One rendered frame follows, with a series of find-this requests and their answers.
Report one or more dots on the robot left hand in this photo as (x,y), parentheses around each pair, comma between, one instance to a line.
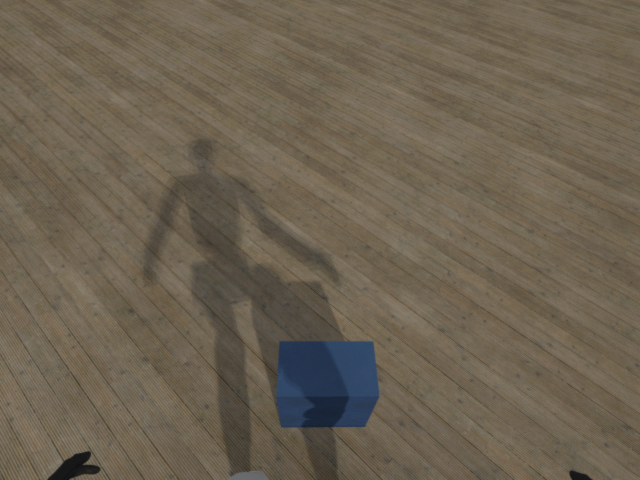
(73,467)

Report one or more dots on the carton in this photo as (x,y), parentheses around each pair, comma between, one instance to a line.
(326,383)

